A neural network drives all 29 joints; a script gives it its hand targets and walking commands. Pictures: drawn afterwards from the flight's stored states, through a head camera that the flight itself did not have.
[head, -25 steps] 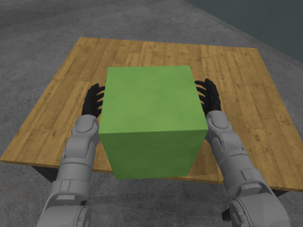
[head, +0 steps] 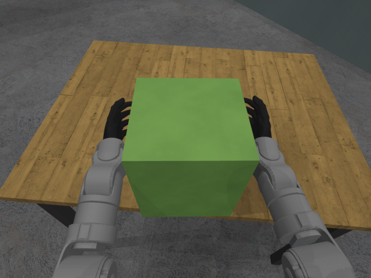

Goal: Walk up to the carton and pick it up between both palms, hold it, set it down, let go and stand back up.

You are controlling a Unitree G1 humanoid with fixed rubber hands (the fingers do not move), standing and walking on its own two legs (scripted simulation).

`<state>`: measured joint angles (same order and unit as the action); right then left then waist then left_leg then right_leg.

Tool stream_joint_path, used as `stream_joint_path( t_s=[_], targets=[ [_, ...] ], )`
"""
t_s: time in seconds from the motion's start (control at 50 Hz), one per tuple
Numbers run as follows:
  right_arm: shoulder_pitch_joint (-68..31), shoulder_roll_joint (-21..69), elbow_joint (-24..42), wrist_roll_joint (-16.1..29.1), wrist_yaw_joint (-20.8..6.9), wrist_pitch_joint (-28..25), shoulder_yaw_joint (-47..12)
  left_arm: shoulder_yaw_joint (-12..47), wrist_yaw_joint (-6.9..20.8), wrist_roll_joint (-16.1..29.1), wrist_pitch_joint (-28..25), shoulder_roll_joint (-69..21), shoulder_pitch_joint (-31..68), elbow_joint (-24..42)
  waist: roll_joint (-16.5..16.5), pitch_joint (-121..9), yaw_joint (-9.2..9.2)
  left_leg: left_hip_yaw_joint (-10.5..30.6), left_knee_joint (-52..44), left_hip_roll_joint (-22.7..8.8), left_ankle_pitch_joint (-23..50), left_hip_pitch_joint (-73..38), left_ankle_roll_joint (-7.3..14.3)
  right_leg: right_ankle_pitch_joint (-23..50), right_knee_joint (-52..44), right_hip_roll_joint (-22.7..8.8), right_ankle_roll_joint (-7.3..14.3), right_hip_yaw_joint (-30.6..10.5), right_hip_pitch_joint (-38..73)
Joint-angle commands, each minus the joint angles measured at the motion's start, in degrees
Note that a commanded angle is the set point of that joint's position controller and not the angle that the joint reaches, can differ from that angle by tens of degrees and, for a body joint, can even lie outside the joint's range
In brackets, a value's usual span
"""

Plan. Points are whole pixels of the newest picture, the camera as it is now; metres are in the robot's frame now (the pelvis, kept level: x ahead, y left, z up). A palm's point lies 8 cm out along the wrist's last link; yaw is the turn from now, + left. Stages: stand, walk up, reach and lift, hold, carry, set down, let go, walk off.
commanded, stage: reach and lift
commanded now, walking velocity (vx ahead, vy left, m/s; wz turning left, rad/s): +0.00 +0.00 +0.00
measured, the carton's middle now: (187, 152) +0.37 +0.03 +0.05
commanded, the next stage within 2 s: none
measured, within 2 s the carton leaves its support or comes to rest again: leaves its support in 1.24 s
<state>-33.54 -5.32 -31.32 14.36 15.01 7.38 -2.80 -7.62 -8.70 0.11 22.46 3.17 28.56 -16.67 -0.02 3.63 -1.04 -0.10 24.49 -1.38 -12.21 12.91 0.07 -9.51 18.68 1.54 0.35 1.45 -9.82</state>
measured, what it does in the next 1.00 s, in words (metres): stands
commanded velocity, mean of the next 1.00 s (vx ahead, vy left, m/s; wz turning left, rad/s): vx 0.00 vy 0.00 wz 0.00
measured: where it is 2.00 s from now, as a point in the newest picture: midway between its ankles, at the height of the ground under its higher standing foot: outside the picture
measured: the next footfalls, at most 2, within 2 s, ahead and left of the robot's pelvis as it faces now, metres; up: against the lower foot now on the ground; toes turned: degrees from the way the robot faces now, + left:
none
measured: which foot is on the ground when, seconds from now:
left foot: down 0.00-1.00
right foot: down 0.00-1.00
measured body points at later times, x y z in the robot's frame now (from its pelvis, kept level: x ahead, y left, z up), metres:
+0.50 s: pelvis +0.01 +0.00 +0.00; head +0.01 +0.01 +0.45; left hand +0.37 +0.18 +0.10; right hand +0.40 -0.12 +0.11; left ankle +0.01 +0.11 -0.75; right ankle +0.00 -0.12 -0.75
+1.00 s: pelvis +0.00 +0.00 +0.01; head +0.00 +0.03 +0.45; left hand +0.37 +0.18 +0.10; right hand +0.39 -0.13 +0.10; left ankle +0.01 +0.11 -0.75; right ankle +0.00 -0.12 -0.75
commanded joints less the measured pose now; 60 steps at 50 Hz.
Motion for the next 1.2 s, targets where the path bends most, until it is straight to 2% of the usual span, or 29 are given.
stream_joint_path(
  t_s=[0.0,0.02,0.08,0.1,0.12,0.14,0.16,0.22,0.24,0.28,0.3,0.32,0.34,0.36,0.4,0.42,0.44,0.48,0.52,0.56,0.74,0.9,1.06,1.18],
  targets=[
    [-25.9,-0.4,12.5,-0.5,0.0,-3.1,-1.0,6.1,2.0,1.1,-3.6,-2.9,28.3,15.0,3.8,-33.9,1.27,-0.8,1.3,1.3,25.9,-19.7,-3.5,14.3,-1.0,1.8,-1.7,1.9,1.8],
    [-26.5,0.4,12.8,-0.6,0.0,-3.1,-1.0,6.9,2.1,1.7,-3.7,-3.6,28.6,14.5,2.9,-34.0,2.19,-0.6,1.5,1.4,25.6,-20.1,-3.3,14.3,-1.3,1.8,-1.7,2.0,1.5],
    [-26.4,2.3,12.0,-1.4,-0.3,-3.1,-1.8,6.5,2.9,1.5,-4.6,-5.3,27.9,11.5,0.9,-32.9,1.76,-0.5,1.0,1.4,25.1,-19.7,-2.4,14.3,-1.5,1.6,-2.3,1.8,1.7],
    [-27.0,3.0,11.6,-1.8,-0.6,-3.3,-1.7,6.5,3.1,1.4,-5.5,-5.8,29.2,11.5,1.3,-33.6,1.26,-0.3,0.9,1.5,25.5,-19.3,-2.5,14.2,-1.6,1.5,-2.2,1.8,1.6],
    [-25.8,2.3,10.8,-2.5,-0.6,-3.5,-1.3,6.4,3.1,0.6,-5.9,-5.5,28.1,10.8,1.6,-33.9,1.71,-0.5,0.9,1.5,25.3,-19.4,-2.7,13.9,-1.6,1.5,-2.0,1.9,1.9],
    [-25.7,3.5,9.8,-2.6,-0.8,-3.5,-1.4,5.9,3.2,-0.2,-6.0,-6.3,27.5,9.1,1.9,-31.2,1.42,-0.3,0.6,1.5,25.0,-19.3,-2.6,13.1,-2.1,1.4,-1.9,1.8,1.5],
    [-25.9,3.4,10.5,-2.9,-0.8,-3.7,-1.6,5.3,3.3,-0.9,-6.0,-5.9,26.6,8.5,1.1,-30.9,1.05,-0.5,0.7,1.7,24.8,-19.1,-2.4,13.4,-2.1,1.4,-2.2,1.7,2.3],
    [-26.6,4.9,10.2,-3.6,-1.2,-4.4,-1.1,6.8,3.4,-1.2,-7.0,-7.9,28.9,9.9,2.1,-31.5,1.64,-0.3,0.5,1.6,24.5,-18.9,-2.9,13.4,-2.0,1.2,-2.0,1.9,2.5],
    [-26.5,6.6,10.8,-4.1,-1.5,-4.7,-1.2,8.4,3.7,-0.8,-7.5,-9.6,29.7,10.8,2.4,-32.8,2.48,-0.3,0.4,1.6,24.3,-19.3,-2.9,13.0,-2.1,1.2,-2.1,1.8,2.2],
    [-26.9,11.0,7.9,-6.8,-2.8,-4.8,-1.3,8.4,5.3,-2.9,-7.9,-13.2,30.3,5.9,1.6,-29.7,2.79,-0.6,-0.4,1.8,22.6,-18.6,-2.7,12.0,-2.7,0.8,-2.3,2.0,2.5],
    [-28.0,15.6,9.0,-8.5,-3.9,-5.3,-1.9,9.2,6.6,-3.4,-8.8,-17.0,31.0,5.0,0.1,-30.2,2.50,-0.6,-1.4,2.1,20.3,-17.5,-2.1,10.5,-3.1,0.4,-2.6,2.1,2.9],
    [-28.4,22.5,7.1,-11.3,-5.8,-5.6,-2.7,11.1,8.5,-4.8,-9.7,-22.7,33.2,3.5,0.0,-30.2,3.13,-0.8,-2.5,2.1,19.0,-17.2,-2.1,10.0,-3.2,0.3,-2.5,2.5,3.6],
    [-29.5,31.4,6.5,-13.6,-8.6,-5.9,-5.3,13.2,11.1,-6.7,-10.7,-30.0,34.9,2.0,0.0,-31.4,2.74,-1.1,-3.0,2.4,19.7,-16.9,-2.1,11.8,-3.2,0.1,-2.4,2.5,6.3],
    [-30.4,37.5,6.0,-15.2,-11.4,-6.4,-7.2,16.0,13.1,-8.2,-11.6,-36.8,35.9,1.1,1.4,-33.0,2.55,-1.1,-3.1,2.6,21.9,-16.3,-2.9,14.2,-2.8,0.2,-1.9,2.6,8.6],
    [-29.7,39.0,7.7,-14.6,-14.1,-7.9,-11.0,20.5,13.9,-8.3,-13.0,-40.2,32.7,1.8,3.4,-38.1,2.74,-0.6,-1.6,2.8,29.0,-17.0,-4.4,21.6,-1.5,1.0,-0.9,2.4,12.0],
    [-29.3,39.4,8.0,-14.3,-14.4,-8.4,-12.2,21.4,13.7,-8.4,-13.2,-39.9,32.2,2.1,2.7,-37.2,3.00,-0.5,-1.6,2.9,29.3,-15.9,-4.4,22.2,-1.6,1.2,-0.8,2.3,13.2],
    [-24.3,39.9,6.5,-15.7,-14.0,-8.1,-15.2,19.2,14.6,-10.4,-11.9,-38.1,25.8,0.3,-1.6,-28.1,2.12,0.1,-3.0,2.8,30.4,-15.9,-4.2,26.3,-1.3,2.4,-2.1,2.1,15.6],
    [-24.4,39.5,4.9,-16.6,-13.3,-8.0,-13.8,17.4,16.5,-11.1,-10.8,-37.4,27.7,0.9,-1.2,-25.4,2.79,-0.4,-5.5,3.4,25.9,-11.1,-3.8,25.3,-1.6,1.2,-2.7,1.5,18.2],
    [-24.3,38.5,3.6,-16.8,-13.4,-8.2,-12.2,16.4,17.1,-12.0,-9.7,-36.7,27.3,0.4,-0.6,-21.8,2.55,-0.7,-7.0,3.3,21.8,-9.7,-3.6,20.3,-2.8,0.9,-2.5,1.8,17.6],
    [-25.3,37.6,3.5,-16.9,-13.6,-8.8,-11.1,17.0,17.2,-11.9,-9.0,-36.8,28.2,0.8,0.2,-20.6,2.54,-1.0,-7.5,3.2,20.0,-9.5,-3.7,15.6,-3.7,0.7,-2.2,2.3,15.4],
    [-26.2,36.5,1.0,-17.9,-14.5,-11.7,-7.9,16.5,16.4,-13.4,-8.9,-37.5,28.1,-0.9,2.4,-20.8,2.08,-2.2,-7.6,2.5,18.6,-13.2,-3.7,8.2,-5.5,0.8,-1.2,3.9,10.7],
    [-27.3,37.1,0.7,-18.0,-14.2,-12.9,-8.2,16.7,15.9,-13.1,-10.1,-38.4,28.8,-1.6,1.9,-22.8,1.95,-2.4,-6.7,2.6,21.0,-13.6,-3.7,11.4,-5.2,0.8,-1.5,3.9,11.6],
    [-29.1,38.2,0.9,-17.6,-13.7,-13.4,-9.0,17.3,15.6,-12.2,-10.9,-39.4,31.3,-1.8,1.2,-23.7,2.12,-2.3,-7.1,2.5,20.0,-12.6,-3.3,12.4,-4.9,0.5,-1.6,3.5,12.1],
    [-34.9,39.7,6.0,-16.2,-13.5,-18.6,-13.0,22.8,13.5,-9.9,-15.2,-42.9,39.7,5.3,2.3,-34.6,2.57,-1.6,-4.1,1.9,30.3,-17.7,-4.5,21.2,-3.1,1.0,-1.3,4.1,13.9]
  ],
)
